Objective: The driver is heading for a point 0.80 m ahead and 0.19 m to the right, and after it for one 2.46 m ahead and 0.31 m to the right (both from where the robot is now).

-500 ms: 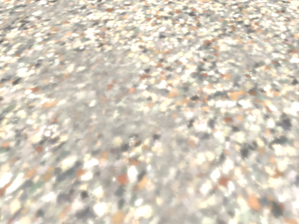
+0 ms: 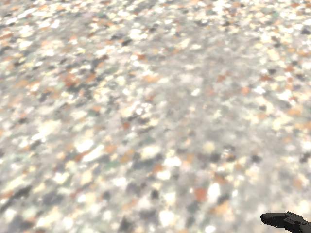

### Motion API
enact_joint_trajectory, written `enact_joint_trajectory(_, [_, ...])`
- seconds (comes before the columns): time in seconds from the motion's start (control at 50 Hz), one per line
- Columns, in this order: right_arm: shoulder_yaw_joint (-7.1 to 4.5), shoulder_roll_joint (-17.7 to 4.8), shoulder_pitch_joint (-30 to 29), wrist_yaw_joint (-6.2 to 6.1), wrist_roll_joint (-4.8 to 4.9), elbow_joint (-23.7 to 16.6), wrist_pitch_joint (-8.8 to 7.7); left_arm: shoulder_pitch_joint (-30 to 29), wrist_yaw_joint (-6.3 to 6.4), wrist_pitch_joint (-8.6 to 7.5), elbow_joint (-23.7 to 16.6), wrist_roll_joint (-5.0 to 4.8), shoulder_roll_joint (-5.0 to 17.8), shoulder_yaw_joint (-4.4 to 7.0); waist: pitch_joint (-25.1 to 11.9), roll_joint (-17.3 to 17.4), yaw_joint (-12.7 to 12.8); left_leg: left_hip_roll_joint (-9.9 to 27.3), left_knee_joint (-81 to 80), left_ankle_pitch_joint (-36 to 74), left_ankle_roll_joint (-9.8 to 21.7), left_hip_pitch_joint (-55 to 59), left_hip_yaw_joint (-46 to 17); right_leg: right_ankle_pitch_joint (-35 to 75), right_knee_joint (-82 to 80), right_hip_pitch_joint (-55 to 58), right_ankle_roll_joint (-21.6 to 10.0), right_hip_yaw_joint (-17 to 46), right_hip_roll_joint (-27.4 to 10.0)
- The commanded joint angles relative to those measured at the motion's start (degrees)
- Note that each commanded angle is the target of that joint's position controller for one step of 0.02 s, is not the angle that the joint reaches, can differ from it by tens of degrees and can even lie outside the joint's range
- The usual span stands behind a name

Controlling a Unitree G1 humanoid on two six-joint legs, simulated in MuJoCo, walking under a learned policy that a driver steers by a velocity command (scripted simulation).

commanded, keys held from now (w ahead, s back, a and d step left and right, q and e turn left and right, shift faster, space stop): w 0.18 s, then w+e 0.82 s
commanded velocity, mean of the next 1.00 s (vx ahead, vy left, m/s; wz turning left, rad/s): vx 0.50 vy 0.00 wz -0.22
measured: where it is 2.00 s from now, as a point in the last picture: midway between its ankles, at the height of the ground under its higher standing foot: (199, 159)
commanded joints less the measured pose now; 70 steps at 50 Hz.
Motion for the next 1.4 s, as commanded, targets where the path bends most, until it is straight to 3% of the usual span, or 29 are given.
enact_joint_trajectory(0.02, [-4.77, -15.5, 20.9, -2.35, 0.88, 1.3, -0.54, 0.7, -0.95, -0.91, -8.6, -0.90, 4.4, 0.55, -24.0, 11.5, -8.9, 24.5, -10.9, -7.9, 13.2, 52.2, -44.3, -3.4, 49.1, -40.0, -1.4, 4.8, 3.9])
enact_joint_trajectory(0.04, [-4.65, -14.6, 23.6, -3.20, 1.43, 1.6, 0.28, -5.8, -1.12, -1.29, -9.6, -0.54, 9.4, 1.78, -22.6, 2.7, -12.2, 23.8, -13.8, 1.8, 13.2, 49.2, -42.5, 1.8, 52.0, -43.7, -2.0, 13.4, 3.4])
enact_joint_trajectory(0.08, [-2.86, -8.5, 18.0, -3.93, 2.02, 3.5, -0.44, -7.3, -1.39, -2.00, -9.3, -0.86, 7.0, 0.82, -8.9, -0.5, -7.4, 18.8, -15.0, 14.5, 9.9, 33.4, -26.9, 8.0, 43.3, -42.0, -3.0, 14.0, -1.4])
enact_joint_trajectory(0.14, [-1.36, -5.6, 14.0, -3.93, 2.31, 3.9, -2.12, -2.9, -2.20, 0.77, -7.3, 1.66, 6.0, 0.82, -5.1, 1.1, -2.3, 13.1, -19.1, 18.6, 7.5, 21.2, -18.6, 8.2, 35.7, -33.3, -2.3, 13.7, -2.2])
enact_joint_trajectory(0.24, [-1.36, -6.6, 17.7, -3.34, 2.64, 6.8, -3.80, -10.5, -3.18, 2.08, -9.2, 1.26, 5.2, 0.87, -0.1, 2.1, -3.2, 11.3, -25.0, 16.8, 6.2, 20.4, -13.3, 18.6, 25.9, -39.8, -1.5, 11.9, -2.6])
enact_joint_trajectory(0.34, [-0.87, -6.4, 21.3, -3.66, 2.21, 9.0, -4.70, -19.5, -3.75, 1.68, -11.6, 0.32, 3.9, 0.19, 1.8, 2.0, -6.1, 11.9, -26.1, 20.9, 3.3, 25.5, -7.3, 27.9, 13.4, -40.8, -3.3, 11.8, 0.2])
enact_joint_trajectory(0.42, [-0.44, -6.5, 23.5, -4.82, 1.81, 10.9, -4.69, -24.3, -4.22, 1.41, -13.8, 0.63, 3.8, -0.07, 3.2, 1.4, -7.1, 14.2, -24.7, 28.1, 1.7, 32.6, -4.0, 26.6, 5.9, -40.3, -6.0, 9.8, 3.1])
enact_joint_trajectory(0.48, [-0.53, -8.5, 22.4, -5.71, 1.33, 11.4, -4.42, -20.2, -3.74, 1.47, -13.1, 0.90, 4.9, 0.46, -0.9, 3.7, -4.4, 14.9, -13.7, 53.7, -0.2, 36.9, -1.0, 18.3, 3.6, -32.0, -9.2, 5.9, 8.2])
enact_joint_trajectory(0.52, [-0.87, -10.2, 21.7, -6.07, 1.10, 11.2, -3.45, -7.7, -3.27, 0.93, -9.6, 1.40, 7.2, 1.71, -8.1, 3.8, 1.2, 14.1, 5.8, 56.9, -1.3, 34.6, 1.1, 16.2, -1.3, -17.7, -11.9, 5.7, 11.7])
enact_joint_trajectory(0.54, [-0.56, -10.0, 20.8, -6.10, 1.52, 9.6, -3.55, 1.0, -2.64, 0.72, -7.5, 2.31, 10.9, 3.06, -13.3, 0.8, 5.2, 12.5, 21.7, 41.2, -2.3, 23.3, 2.3, 14.9, -3.2, -3.3, -15.2, 14.9, 5.3])
enact_joint_trajectory(0.56, [0.60, -4.0, 24.9, -4.81, 2.84, 6.5, -4.03, 2.1, -2.07, 1.04, -7.9, 2.35, 18.3, 5.16, -19.2, -14.2, 1.4, 0.2, 46.2, -7.4, -5.5, -1.6, 2.3, 17.5, -5.3, 14.7, -25.6, 45.7, -12.3])
enact_joint_trajectory(0.58, [-0.11, -7.5, 20.1, -4.60, 1.48, 6.0, -4.50, 0.4, -2.53, 1.47, -7.7, -0.67, 15.7, 4.73, -20.9, -6.8, 2.3, -0.9, 51.9, -19.2, -5.0, -9.6, -9.3, 19.8, -11.8, 15.8, -26.6, 56.2, -13.2])
enact_joint_trajectory(0.6, [0.18, -7.1, 16.4, -4.22, 1.87, 4.1, -5.18, -3.8, -2.28, 1.69, -8.1, -0.88, 14.5, 4.37, -11.9, -4.1, 0.5, 2.9, 49.6, -13.7, -4.8, -13.0, -10.9, 20.4, -13.0, 8.1, -24.5, 46.9, -11.9])
enact_joint_trajectory(0.62, [0.45, -7.0, 15.5, -4.10, 1.94, 3.8, -5.65, -6.2, -2.25, 1.77, -8.2, -0.61, 11.4, 3.60, -7.1, 0.3, -1.1, 5.1, 44.8, -10.5, -5.0, -11.5, -10.0, 24.3, -14.6, 0.7, -22.3, 41.6, -9.9])
enact_joint_trajectory(0.66, [0.61, -6.2, 16.3, -4.08, 0.72, 3.6, -3.94, -9.0, -1.84, 1.43, -8.2, -0.82, 8.6, 2.66, -3.0, 0.8, -4.9, 7.4, 37.6, -10.2, -6.7, -5.7, -9.6, 31.3, -16.8, -10.0, -19.0, 33.7, -4.7])
enact_joint_trajectory(0.74, [1.04, -4.7, 15.2, -3.53, 0.16, 2.3, -1.23, -7.3, -1.90, 0.14, -7.8, -0.95, 11.0, 3.16, -3.1, -1.9, -5.7, 7.8, 28.8, -6.8, -9.7, -4.4, -7.2, 33.8, -19.3, -15.0, -18.4, 28.8, -0.6])
enact_joint_trajectory(0.84, [1.28, -4.6, 3.7, -3.28, 0.65, -1.7, -1.21, -2.5, -1.76, 0.48, -7.2, -1.13, 11.4, 3.51, -1.5, -3.9, -1.4, 7.3, 14.0, 4.6, -11.4, -9.1, -6.7, 31.9, -18.9, -11.1, -15.3, 29.4, 1.5])
enact_joint_trajectory(0.94, [1.71, -5.0, -3.6, -2.99, 1.34, -4.7, -2.14, 0.9, -1.15, 0.84, -7.3, -0.20, 12.1, 3.79, -1.7, -4.7, 1.4, 4.6, 4.8, 5.7, -10.4, -8.9, -6.9, 38.1, -14.0, -4.6, -14.6, 32.8, 0.1])
enact_joint_trajectory(1.0, [1.18, -7.0, 0.7, -3.25, 1.68, -4.3, -2.91, -2.6, -0.61, 0.80, -8.8, 0.18, 13.4, 4.10, -2.5, -5.7, -1.8, 3.0, -1.4, 1.4, -8.4, 1.3, -8.1, 40.6, -10.1, -6.1, -12.1, 35.5, -0.9])
enact_joint_trajectory(1.04, [-0.05, -9.7, 12.7, -4.32, 1.51, -1.0, -3.88, -5.4, -1.17, 0.29, -9.5, -0.21, 13.7, 4.00, -7.7, -3.1, -7.9, 1.9, -6.7, 0.1, -6.1, 19.0, -7.8, 45.5, 2.6, -10.4, -9.5, 33.5, 3.1])
enact_joint_trajectory(1.06, [-1.08, -13.6, 21.1, -5.32, 0.33, -0.4, -4.45, -5.1, -1.76, -0.24, -10.7, -0.97, 10.3, 2.98, -15.4, 2.8, -11.0, 12.4, -9.0, -9.8, -3.3, 31.8, -18.0, 35.4, 17.2, -16.2, -7.9, 29.3, 6.9])
enact_joint_trajectory(1.08, [-2.32, -18.7, 23.0, -5.80, -0.68, -1.0, -3.72, 0.4, -1.67, -0.16, -12.7, -2.49, 5.3, 1.88, -21.2, 15.6, -8.4, 27.6, -14.4, -16.8, 2.4, 44.9, -43.0, -1.4, 32.6, -33.4, -6.0, 21.5, 15.7])
enact_joint_trajectory(1.1, [-2.20, -15.8, 19.9, -5.58, 0.34, -1.1, -2.90, 1.3, -1.09, 0.70, -11.6, -0.53, 9.7, 2.20, -17.9, 12.0, -6.1, 28.8, -15.8, -15.8, 4.6, 40.3, -50.5, -4.4, 39.5, -39.5, -6.1, 20.2, 11.7])
enact_joint_trajectory(1.12, [-0.97, -10.4, 16.4, -5.43, 0.90, -2.1, -2.78, -1.7, -1.07, 1.37, -10.7, 0.12, 10.7, 2.58, -10.4, 3.8, -5.5, 26.6, -15.0, -6.5, 4.0, 32.9, -40.6, 0.2, 41.0, -39.2, -5.6, 19.8, 9.1])
enact_joint_trajectory(1.14, [-0.13, -7.3, 14.5, -5.20, 1.19, -1.8, -2.96, -4.3, -1.36, 1.75, -10.7, 0.22, 10.0, 2.50, -6.5, 0.3, -5.0, 23.6, -14.6, 8.2, 3.2, 27.4, -30.5, 3.0, 39.4, -37.6, -4.8, 18.9, 7.6])
enact_joint_trajectory(1.16, [0.29, -6.1, 14.3, -5.19, 1.33, -1.5, -3.19, -5.2, -1.70, 2.35, -10.9, 0.53, 9.3, 2.59, -5.4, 2.2, -4.3, 21.1, -14.5, 19.2, 1.9, 24.8, -23.1, 3.6, 37.5, -36.1, -4.0, 18.2, 6.3])
enact_joint_trajectory(1.22, [0.23, -6.5, 15.7, -4.81, 2.10, 0.0, -4.17, -5.2, -2.80, 4.28, -11.6, 0.83, 8.0, 2.57, -6.5, 6.8, -2.9, 18.2, -13.9, 38.7, 1.6, 22.3, -12.6, 5.2, 36.5, -33.7, -2.5, 16.5, 6.7])
enact_joint_trajectory(1.34, [-0.08, -7.2, 15.6, -4.82, 2.24, 1.6, -3.27, -12.8, -4.10, 4.83, -15.0, 0.89, 4.3, 0.64, -6.1, 7.3, -3.2, 15.8, -15.3, 38.7, 2.2, 18.8, -3.2, 14.8, 19.5, -30.4, -1.7, 14.5, 6.8])
enact_joint_trajectory(1.4, [-0.10, -7.7, 17.1, -3.93, 2.50, 3.4, -3.00, -14.8, -3.53, 4.51, -14.5, 0.99, 3.8, -0.24, -6.7, 7.9, -4.2, 14.7, -13.8, 37.0, 1.6, 18.2, -3.3, 17.4, 8.5, -22.9, -2.5, 12.6, 7.8])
